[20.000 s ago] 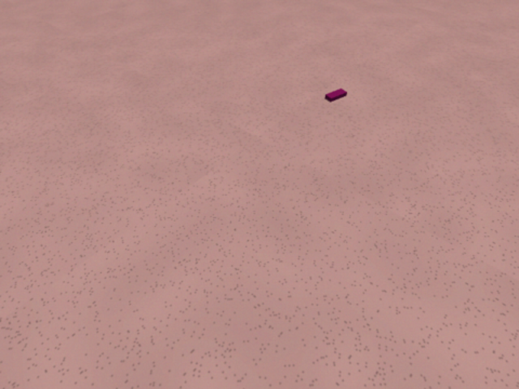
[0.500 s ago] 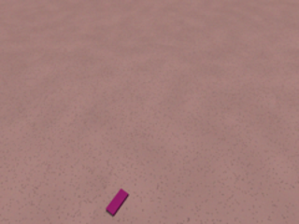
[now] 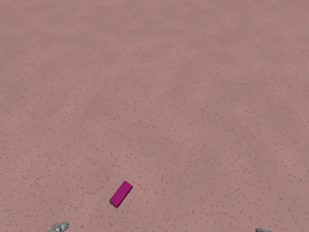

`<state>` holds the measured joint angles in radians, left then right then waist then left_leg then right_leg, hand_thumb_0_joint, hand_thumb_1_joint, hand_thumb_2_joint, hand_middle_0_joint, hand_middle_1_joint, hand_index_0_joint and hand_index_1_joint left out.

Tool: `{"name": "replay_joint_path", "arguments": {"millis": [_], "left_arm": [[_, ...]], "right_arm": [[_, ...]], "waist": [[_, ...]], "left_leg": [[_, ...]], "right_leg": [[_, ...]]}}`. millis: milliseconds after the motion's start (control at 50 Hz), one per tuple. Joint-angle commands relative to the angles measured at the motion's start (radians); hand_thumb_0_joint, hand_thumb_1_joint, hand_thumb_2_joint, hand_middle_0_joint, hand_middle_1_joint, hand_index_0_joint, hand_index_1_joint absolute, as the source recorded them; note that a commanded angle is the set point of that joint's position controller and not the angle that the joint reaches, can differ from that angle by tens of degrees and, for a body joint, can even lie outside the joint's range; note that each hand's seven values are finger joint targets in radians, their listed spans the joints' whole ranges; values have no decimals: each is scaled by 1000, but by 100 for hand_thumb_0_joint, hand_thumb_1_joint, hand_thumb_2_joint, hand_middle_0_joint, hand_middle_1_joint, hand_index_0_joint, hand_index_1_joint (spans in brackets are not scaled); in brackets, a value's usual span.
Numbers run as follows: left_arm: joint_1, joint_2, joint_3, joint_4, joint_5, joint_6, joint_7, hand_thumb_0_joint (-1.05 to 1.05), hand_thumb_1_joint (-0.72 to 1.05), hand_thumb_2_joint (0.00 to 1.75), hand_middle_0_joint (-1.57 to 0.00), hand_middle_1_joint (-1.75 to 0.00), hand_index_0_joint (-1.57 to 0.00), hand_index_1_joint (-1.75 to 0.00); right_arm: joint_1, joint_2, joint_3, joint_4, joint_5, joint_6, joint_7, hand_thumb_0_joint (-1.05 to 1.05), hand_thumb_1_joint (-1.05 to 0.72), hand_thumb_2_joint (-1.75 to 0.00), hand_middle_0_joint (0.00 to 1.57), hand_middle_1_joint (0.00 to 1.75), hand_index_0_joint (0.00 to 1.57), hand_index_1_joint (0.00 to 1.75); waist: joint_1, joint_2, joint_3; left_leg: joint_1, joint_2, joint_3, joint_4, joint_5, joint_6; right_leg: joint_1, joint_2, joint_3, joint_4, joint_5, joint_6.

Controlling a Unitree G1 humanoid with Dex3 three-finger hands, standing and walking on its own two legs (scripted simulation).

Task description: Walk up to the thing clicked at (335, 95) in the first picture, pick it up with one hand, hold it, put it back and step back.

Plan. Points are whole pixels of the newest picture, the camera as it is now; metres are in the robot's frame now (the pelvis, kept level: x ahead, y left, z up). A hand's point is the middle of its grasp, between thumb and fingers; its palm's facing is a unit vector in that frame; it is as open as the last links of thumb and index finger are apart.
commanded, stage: rise first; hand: left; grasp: from above
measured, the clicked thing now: (121, 193) +0.44 +0.23 -0.76
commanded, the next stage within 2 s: none
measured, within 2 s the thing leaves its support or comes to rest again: neither
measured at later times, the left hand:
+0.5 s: hand out of the picture +0.14 +0.27 -0.21, palm faces -0.09 -0.86 -0.51, open 13.9 cm
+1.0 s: hand out of the picture +0.17 +0.29 -0.33, palm faces -0.24 -0.57 -0.79, open 13.9 cm
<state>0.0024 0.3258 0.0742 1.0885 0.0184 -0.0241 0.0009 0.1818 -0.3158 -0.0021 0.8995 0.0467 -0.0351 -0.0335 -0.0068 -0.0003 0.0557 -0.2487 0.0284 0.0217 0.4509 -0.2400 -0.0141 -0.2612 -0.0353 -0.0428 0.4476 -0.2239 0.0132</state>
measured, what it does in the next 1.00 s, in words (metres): lowers itself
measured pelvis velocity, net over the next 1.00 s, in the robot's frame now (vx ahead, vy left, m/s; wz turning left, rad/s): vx -0.04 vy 0.00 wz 0.00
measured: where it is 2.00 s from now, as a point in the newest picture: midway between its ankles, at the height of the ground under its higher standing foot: outside the picture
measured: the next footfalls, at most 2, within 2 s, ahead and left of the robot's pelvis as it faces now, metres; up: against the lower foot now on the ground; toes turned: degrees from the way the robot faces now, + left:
none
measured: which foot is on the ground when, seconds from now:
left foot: down 0.00-1.00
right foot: down 0.00-1.00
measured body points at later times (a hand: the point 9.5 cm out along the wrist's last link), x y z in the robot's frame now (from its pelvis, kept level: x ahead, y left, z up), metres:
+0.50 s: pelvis +0.00 +0.01 -0.06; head +0.08 +0.02 +0.38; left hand +0.15 +0.31 -0.18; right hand +0.13 -0.25 -0.16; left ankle +0.00 +0.13 -0.74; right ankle +0.00 -0.13 -0.74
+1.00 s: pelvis -0.04 +0.00 -0.16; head +0.10 +0.02 +0.26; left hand +0.18 +0.32 -0.28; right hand +0.14 -0.25 -0.28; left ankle -0.01 +0.13 -0.74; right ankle +0.00 -0.13 -0.74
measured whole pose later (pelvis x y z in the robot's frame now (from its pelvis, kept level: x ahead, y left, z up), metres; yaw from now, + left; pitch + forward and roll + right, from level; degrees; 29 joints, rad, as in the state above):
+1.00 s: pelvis -0.04 +0.00 -0.16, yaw +0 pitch +27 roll -2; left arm -0.17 0.28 0.11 0.88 0.53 0.31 0.39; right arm 0.11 -0.25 -0.01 0.67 -0.01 -0.15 -0.05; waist -0.02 0.00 -0.20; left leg -1.34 0.04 -0.02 1.48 -0.62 -0.01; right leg -1.33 -0.05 -0.04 1.45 -0.59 0.01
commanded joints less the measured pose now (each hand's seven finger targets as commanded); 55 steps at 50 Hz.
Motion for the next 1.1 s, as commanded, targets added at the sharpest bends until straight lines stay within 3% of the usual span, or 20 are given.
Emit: {"name": "replay_joint_path", "arguments": {"millis": [0,40,120,200,320,420,440,520,620,660,680,720,800,840,880,900,940,980,1000,1080], "left_arm": [[1,242,127,-9,89,0,1,0,22,93,-10,-94,-13,-92],[33,222,129,-86,110,30,13,0,6,96,-10,-96,-11,-95],[9,186,118,-168,136,131,49,0,-26,98,-10,-100,-9,-100],[-11,154,112,-239,161,180,75,0,-54,98,-11,-102,-10,-103],[3,176,141,-421,211,177,113,0,-58,101,-8,-104,-6,-106],[82,123,123,-509,240,233,137,0,-59,101,-10,-101,-8,-104],[87,143,134,-537,248,245,142,0,-57,101,-10,-100,-7,-103],[124,115,121,-575,267,291,164,0,-54,98,-9,-103,-8,-104],[141,102,107,-619,292,325,195,0,-49,95,-11,-101,-11,-101],[162,122,125,-645,301,336,211,0,-48,93,-10,-103,-10,-103],[165,106,107,-643,307,342,215,0,-48,93,-10,-103,-10,-103],[68,121,96,-632,335,343,232,0,-48,94,-9,-104,-10,-103],[-79,115,84,-513,411,322,289,0,-49,94,-9,-104,-9,-103],[-128,101,75,-444,453,317,335,0,-48,96,-7,-103,-7,-103],[-224,44,30,-378,490,315,382,0,-51,99,-9,-99,-8,-101],[-248,107,73,-348,513,318,412,0,-51,98,-9,-101,-8,-102],[-358,103,56,-260,560,320,462,0,-53,101,-12,-97,-10,-99],[-447,160,89,-217,596,328,528,0,-54,102,-13,-95,-10,-99],[-497,156,77,-178,610,341,556,0,-55,103,-12,-96,-9,-100],[-671,216,115,-17,638,394,665,0,-59,106,-11,-100,-8,-103]], "right_arm": [[91,-126,-80,-152,-29,-33,-8,0,-92,-90,20,30,20,30],[83,-115,-83,-210,-26,-38,-3,0,-91,-90,20,30,20,30],[44,-106,-83,-300,-17,-46,6,0,-89,-90,20,30,20,30],[62,-95,-84,-335,-24,-66,15,0,-88,-90,20,30,20,30],[78,-83,-90,-369,-38,-106,12,0,-85,-89,20,30,20,30],[71,-78,-93,-388,-44,-115,0,0,-87,-89,20,30,20,30],[65,-77,-94,-397,-41,-114,-5,0,-85,-89,20,30,20,30],[59,-67,-89,-405,-47,-118,-19,0,-86,-89,20,30,20,30],[33,-53,-80,-415,-47,-126,-35,0,-85,-89,20,30,20,30],[33,-55,-79,-419,-46,-128,-42,0,-85,-89,20,30,20,30],[27,-53,-78,-413,-46,-128,-43,0,-85,-89,20,30,20,30],[19,-53,-73,-409,-43,-132,-50,0,-86,-89,20,30,20,30],[-2,-57,-68,-378,-50,-139,-51,0,-86,-89,20,30,20,30],[-2,-67,-70,-362,-54,-142,-47,0,-84,-88,20,30,20,30],[-2,-71,-69,-327,-59,-145,-39,0,-86,-89,20,30,20,30],[-12,-82,-69,-316,-58,-146,-35,0,-87,-89,20,30,20,30],[-19,-87,-65,-281,-66,-149,-23,0,-89,-89,20,30,20,30],[-25,-91,-59,-262,-75,-152,-12,0,-89,-90,20,30,20,30],[-28,-90,-55,-245,-80,-154,-4,0,-89,-89,20,30,20,30],[-42,-111,-57,-191,-107,-170,26,0,-89,-90,20,30,20,30]], "waist": [[20,10,-265],[40,42,-293],[16,14,-243],[0,-4,-256],[-3,57,-366],[-10,69,-383],[-3,67,-387],[-15,59,-427],[-8,64,-413],[-5,66,-438],[-10,67,-446],[-33,66,-426],[-29,66,-436],[-27,81,-490],[-43,67,-532],[-24,76,-570],[-41,60,-626],[-31,52,-679],[-36,45,-691],[-50,64,-784]], "left_leg": [[-103,-50,26,102,164,19],[-104,-52,27,104,179,11],[-149,-41,8,116,122,10],[-223,-32,6,207,101,11],[-305,-18,-8,349,125,4],[-346,-5,-39,395,125,-4],[-361,-10,-30,409,86,1],[-412,-13,-24,477,131,5],[-484,-13,-29,516,52,6],[-502,-10,-33,541,54,6],[-509,-10,-33,555,66,5],[-554,-9,-38,585,17,8],[-690,-12,-42,687,-61,6],[-729,-10,-45,738,-49,-4],[-787,-12,-54,795,-47,-7],[-809,-15,-48,831,-16,-7],[-886,-19,-46,910,7,-7],[-961,-23,-39,969,-40,-3],[-991,-22,-40,989,-82,-2],[-1079,-20,-24,1096,-146,1]], "right_leg": [[-25,20,9,90,164,-30],[-19,25,8,102,164,-33],[-93,37,-6,104,80,-32],[-177,43,-12,191,51,-29],[-293,42,-1,353,66,-34],[-371,43,-3,418,43,-35],[-380,43,0,418,13,-33],[-398,41,4,466,64,-33],[-477,37,1,514,-10,-37],[-487,35,-4,541,-14,-39],[-497,36,-5,555,-4,-40],[-559,36,-2,580,-40,-39],[-718,33,-6,698,-111,-45],[-788,31,-7,771,-101,-49],[-855,33,-9,835,-95,-49],[-869,32,-4,867,-72,-52],[-932,35,-6,939,-48,-52],[-978,32,-1,979,-76,-48],[-1019,32,-4,992,-110,-47],[-1096,29,-4,1050,-142,-40]]}}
